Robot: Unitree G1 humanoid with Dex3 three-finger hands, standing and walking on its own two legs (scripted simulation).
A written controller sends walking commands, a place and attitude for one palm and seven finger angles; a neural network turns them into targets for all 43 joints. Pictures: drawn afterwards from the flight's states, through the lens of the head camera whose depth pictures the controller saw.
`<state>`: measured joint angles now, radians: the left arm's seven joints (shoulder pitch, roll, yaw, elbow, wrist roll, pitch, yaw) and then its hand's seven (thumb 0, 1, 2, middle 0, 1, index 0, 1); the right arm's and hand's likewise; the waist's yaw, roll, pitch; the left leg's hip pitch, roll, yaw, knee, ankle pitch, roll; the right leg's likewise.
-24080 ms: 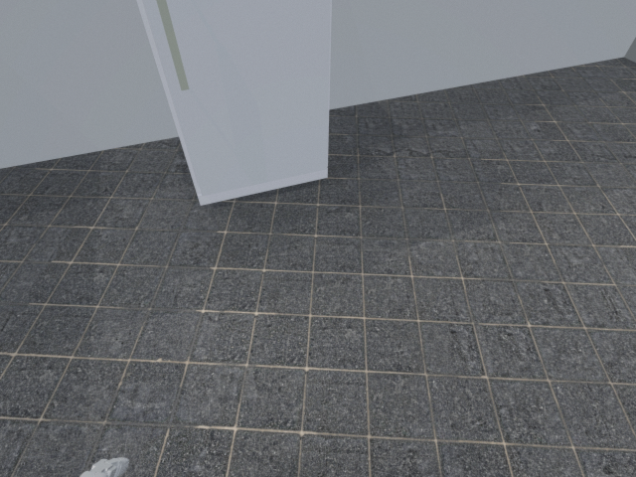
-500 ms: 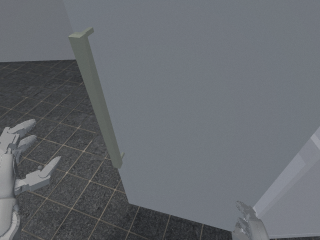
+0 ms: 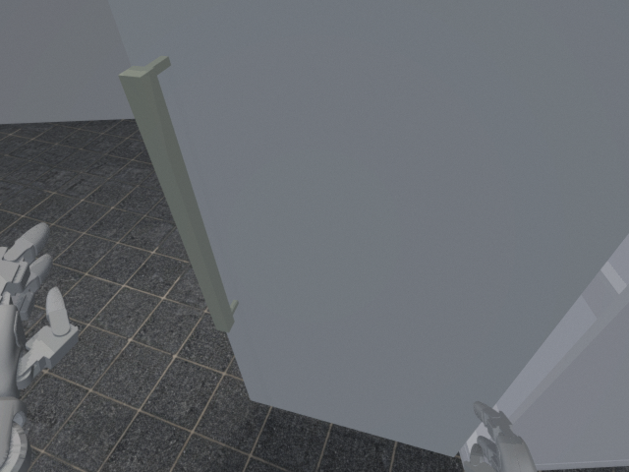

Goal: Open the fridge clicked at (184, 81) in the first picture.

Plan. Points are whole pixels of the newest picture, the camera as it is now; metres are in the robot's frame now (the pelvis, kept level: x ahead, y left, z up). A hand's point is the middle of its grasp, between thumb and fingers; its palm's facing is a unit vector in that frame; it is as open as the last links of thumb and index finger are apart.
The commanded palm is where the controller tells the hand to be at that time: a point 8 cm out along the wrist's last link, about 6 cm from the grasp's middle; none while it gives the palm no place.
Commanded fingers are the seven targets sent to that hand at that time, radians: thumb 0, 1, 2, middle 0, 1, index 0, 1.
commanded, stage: draw the hand back to the body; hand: left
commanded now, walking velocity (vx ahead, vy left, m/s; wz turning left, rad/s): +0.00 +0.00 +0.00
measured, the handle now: (201, 227) +0.42 +0.24 +0.08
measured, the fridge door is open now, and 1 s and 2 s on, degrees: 72 72 72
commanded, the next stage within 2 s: step back with the hand held close in 0.02 s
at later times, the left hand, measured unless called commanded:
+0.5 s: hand (47, 344) +0.17 +0.29 +0.15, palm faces +0.34 -0.81 -0.47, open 7.4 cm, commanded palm +0.11 +0.33 +0.17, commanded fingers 0.00 0.90 0.90 -0.20 -0.30 -0.20 -0.30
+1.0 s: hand out of the picture +0.07 +0.30 +0.17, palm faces +0.50 -0.77 -0.39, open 7.4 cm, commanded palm +0.00 +0.34 +0.17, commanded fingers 0.00 0.90 0.90 -0.20 -0.30 -0.20 -0.30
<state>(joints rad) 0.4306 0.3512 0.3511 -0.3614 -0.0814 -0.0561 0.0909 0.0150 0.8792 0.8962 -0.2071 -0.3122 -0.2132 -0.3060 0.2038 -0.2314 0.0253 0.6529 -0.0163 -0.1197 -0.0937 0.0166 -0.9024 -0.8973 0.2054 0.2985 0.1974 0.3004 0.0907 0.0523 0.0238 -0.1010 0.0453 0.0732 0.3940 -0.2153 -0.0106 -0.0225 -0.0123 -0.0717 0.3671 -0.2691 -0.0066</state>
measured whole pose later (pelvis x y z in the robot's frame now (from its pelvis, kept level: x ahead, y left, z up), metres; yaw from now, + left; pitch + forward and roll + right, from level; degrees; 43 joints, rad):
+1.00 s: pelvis -0.12 +0.04 -0.02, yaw +2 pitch -2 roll -2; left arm 0.45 0.38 0.43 -0.52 -0.03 -0.27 0.15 0.01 0.89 0.90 -0.21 -0.31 -0.21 -0.30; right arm 0.20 -0.20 0.02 0.60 -0.01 -0.13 -0.07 0.02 -0.90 -0.90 0.21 0.30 0.20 0.30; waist 0.04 -0.01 0.06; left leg -0.47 0.01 0.04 0.64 -0.31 0.03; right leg -0.36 0.00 0.03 0.57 -0.19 0.04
